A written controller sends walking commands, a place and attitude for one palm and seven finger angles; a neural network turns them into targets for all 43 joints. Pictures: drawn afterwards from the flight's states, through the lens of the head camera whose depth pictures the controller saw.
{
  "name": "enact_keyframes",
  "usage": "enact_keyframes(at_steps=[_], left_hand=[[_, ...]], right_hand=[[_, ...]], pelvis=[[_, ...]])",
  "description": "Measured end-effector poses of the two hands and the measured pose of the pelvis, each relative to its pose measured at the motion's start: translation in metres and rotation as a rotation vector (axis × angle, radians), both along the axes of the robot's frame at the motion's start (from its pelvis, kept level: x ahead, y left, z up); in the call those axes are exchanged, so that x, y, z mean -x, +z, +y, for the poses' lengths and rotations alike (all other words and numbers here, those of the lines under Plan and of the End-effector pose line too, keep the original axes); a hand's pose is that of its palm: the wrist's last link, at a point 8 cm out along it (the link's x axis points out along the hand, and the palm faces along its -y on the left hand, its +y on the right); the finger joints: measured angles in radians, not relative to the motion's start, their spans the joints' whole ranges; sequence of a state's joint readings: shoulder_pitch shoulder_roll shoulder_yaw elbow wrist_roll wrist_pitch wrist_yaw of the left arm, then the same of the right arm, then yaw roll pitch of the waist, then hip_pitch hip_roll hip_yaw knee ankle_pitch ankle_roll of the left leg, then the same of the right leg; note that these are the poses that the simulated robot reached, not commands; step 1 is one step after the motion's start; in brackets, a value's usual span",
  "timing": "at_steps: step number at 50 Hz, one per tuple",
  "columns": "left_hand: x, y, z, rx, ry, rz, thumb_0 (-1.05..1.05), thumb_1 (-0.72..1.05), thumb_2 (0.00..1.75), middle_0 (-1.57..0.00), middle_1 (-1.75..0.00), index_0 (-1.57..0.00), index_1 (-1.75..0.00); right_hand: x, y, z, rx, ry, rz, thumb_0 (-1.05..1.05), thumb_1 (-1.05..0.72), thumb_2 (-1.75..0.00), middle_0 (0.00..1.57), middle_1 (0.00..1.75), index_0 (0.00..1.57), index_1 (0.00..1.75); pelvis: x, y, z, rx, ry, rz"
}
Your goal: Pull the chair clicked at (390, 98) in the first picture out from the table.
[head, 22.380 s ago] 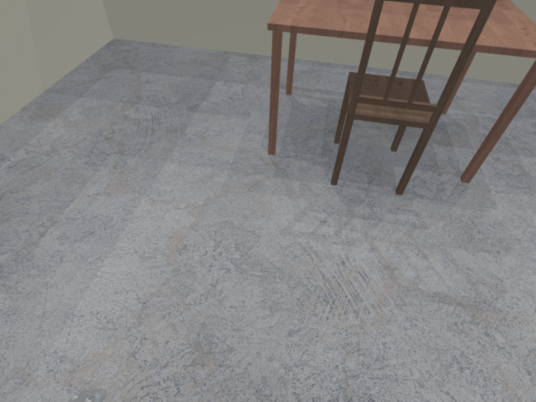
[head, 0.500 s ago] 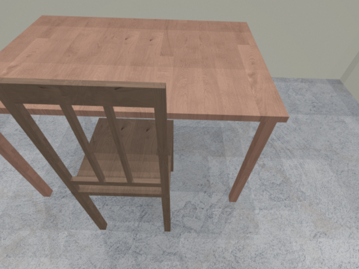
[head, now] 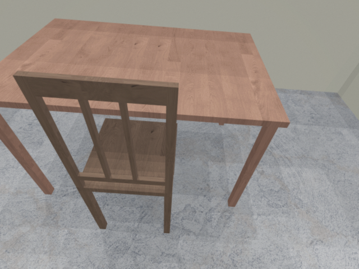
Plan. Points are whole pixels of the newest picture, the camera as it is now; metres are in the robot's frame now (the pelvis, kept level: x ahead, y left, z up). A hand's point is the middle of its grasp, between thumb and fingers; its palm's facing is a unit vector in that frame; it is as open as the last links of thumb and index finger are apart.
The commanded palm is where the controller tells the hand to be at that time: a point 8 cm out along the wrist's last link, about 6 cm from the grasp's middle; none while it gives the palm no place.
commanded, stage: look again from close up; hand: left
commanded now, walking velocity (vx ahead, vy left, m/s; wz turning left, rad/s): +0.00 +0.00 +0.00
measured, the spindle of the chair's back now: (97, 144) +0.47 +0.29 -0.05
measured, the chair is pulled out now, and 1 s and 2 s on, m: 0.00 0.00 0.00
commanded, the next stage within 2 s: none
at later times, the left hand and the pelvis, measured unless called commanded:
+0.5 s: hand out of the picture -0.03 +0.18 -0.18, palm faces +0.03 -0.99 -0.13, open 7.4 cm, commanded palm none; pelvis +0.00 +0.03 +0.00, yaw +0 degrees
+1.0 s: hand out of the picture -0.03 +0.19 -0.18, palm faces +0.02 -0.99 -0.14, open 7.4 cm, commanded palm none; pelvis +0.01 +0.03 +0.00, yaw -1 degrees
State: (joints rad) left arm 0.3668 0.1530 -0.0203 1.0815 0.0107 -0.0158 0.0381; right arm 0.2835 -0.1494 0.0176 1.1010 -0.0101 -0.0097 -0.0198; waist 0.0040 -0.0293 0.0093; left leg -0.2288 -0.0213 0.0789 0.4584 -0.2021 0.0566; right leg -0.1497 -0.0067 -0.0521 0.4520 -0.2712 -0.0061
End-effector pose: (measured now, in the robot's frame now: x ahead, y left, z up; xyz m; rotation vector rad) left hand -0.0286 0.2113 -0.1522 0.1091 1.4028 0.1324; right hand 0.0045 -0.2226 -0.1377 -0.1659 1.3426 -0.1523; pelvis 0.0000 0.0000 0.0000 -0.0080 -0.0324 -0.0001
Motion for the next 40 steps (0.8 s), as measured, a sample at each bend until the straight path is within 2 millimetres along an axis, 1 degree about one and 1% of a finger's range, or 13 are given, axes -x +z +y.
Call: enact_keyframes(at_steps=[7, 14, 22, 40], left_hand=[[0.012, 0.000, 0.006, 0.003, 0.007, 0.031, 0.01, 0.91, 0.90, -0.20, -0.30, -0.20, -0.30], [0.014, -0.001, 0.010, 0.012, 0.008, 0.040, 0.01, 0.91, 0.90, -0.20, -0.30, -0.20, -0.30], [0.011, -0.002, 0.013, 0.023, 0.007, 0.037, 0.01, 0.91, 0.90, -0.20, -0.30, -0.20, -0.30], [0.005, -0.001, 0.023, 0.024, -0.004, 0.046, 0.01, 0.91, 0.90, -0.20, -0.30, -0.20, -0.30]], right_hand=[[0.015, -0.001, 0.014, -0.016, -0.009, 0.040, 0.01, -0.92, -0.90, 0.20, 0.30, 0.20, 0.30], [0.021, -0.002, 0.025, -0.023, -0.018, 0.055, 0.01, -0.92, -0.90, 0.20, 0.30, 0.20, 0.30], [0.020, 0.000, 0.033, -0.018, -0.025, 0.055, 0.01, -0.92, -0.90, 0.20, 0.30, 0.20, 0.30], [0.015, 0.001, 0.040, -0.010, -0.039, 0.050, 0.01, -0.92, -0.90, 0.20, 0.30, 0.20, 0.30]], pelvis=[[0.002, 0.001, 0.007, 0.002, 0.001, 0.003], [0.002, 0.001, 0.015, 0.002, -0.001, 0.006], [0.001, 0.001, 0.023, 0.000, -0.003, 0.010], [-0.005, 0.002, 0.033, -0.003, -0.014, 0.015]])
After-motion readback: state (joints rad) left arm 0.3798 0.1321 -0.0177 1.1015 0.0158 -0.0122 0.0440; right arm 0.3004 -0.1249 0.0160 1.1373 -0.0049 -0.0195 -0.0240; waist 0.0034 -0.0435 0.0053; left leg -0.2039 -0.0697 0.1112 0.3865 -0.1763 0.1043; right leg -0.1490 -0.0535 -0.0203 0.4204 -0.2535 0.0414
